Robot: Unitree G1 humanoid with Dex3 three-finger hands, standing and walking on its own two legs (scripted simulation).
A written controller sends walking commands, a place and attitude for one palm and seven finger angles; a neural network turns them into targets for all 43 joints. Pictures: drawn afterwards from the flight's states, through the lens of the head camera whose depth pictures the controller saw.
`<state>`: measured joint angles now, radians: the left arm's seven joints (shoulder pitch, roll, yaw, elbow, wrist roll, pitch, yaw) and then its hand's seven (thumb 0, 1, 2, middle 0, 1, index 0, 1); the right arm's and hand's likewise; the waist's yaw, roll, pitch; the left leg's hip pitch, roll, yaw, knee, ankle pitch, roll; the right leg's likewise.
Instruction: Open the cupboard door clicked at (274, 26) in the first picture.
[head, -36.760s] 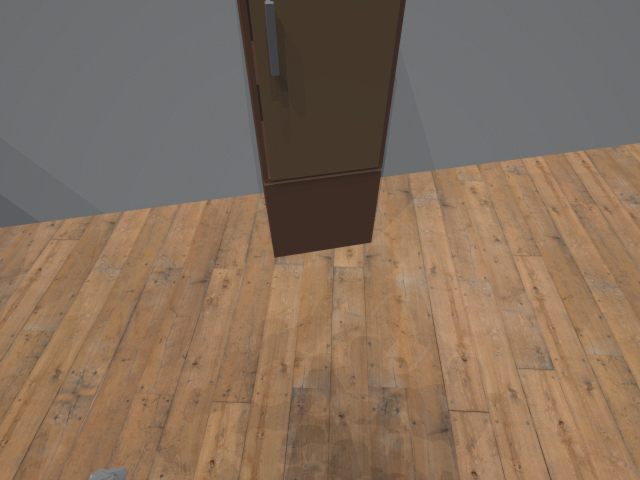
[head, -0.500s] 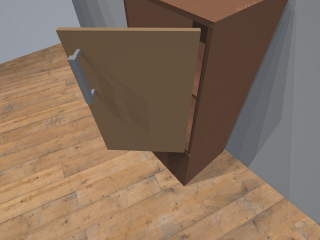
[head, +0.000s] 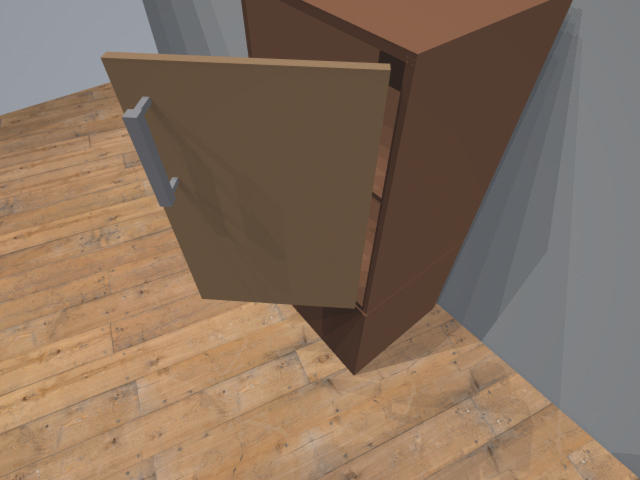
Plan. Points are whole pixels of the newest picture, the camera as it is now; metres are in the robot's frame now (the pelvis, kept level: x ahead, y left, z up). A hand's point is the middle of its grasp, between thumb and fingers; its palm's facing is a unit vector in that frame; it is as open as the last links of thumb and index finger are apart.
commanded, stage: shuffle to correct the standing spot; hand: left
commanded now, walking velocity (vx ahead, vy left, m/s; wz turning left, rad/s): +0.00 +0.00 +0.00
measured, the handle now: (156, 154) +0.53 +0.29 +0.11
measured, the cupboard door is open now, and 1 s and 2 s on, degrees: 47 47 47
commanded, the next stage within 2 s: come to a stop and stand still in 0.46 s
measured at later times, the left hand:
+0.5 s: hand out of the picture +0.00 +0.24 -0.19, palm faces +0.07 -0.97 -0.23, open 7.4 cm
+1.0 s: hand out of the picture +0.01 +0.24 -0.17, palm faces -0.03 -0.98 -0.21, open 7.3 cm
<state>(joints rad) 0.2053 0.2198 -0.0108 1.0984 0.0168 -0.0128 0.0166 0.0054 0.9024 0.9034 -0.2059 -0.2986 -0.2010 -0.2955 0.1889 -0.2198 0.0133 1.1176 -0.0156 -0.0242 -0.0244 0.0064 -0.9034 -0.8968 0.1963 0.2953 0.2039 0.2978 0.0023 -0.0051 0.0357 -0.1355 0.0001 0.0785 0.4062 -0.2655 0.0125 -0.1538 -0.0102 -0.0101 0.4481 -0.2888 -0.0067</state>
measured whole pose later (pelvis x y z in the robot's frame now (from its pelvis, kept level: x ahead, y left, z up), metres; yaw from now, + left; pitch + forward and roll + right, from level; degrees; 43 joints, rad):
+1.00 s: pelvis -0.02 +0.06 +0.00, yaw +1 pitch +0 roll +0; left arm 0.26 0.18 -0.02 1.05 0.02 0.00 0.03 0.01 0.93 0.90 -0.21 -0.30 -0.20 -0.30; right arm 0.30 -0.16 0.01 1.08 -0.02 -0.02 -0.02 0.01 -0.92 -0.90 0.20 0.30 0.20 0.30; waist -0.03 -0.01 0.01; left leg -0.24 -0.03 0.12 0.43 -0.20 0.06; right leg -0.17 0.00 -0.05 0.46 -0.30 -0.02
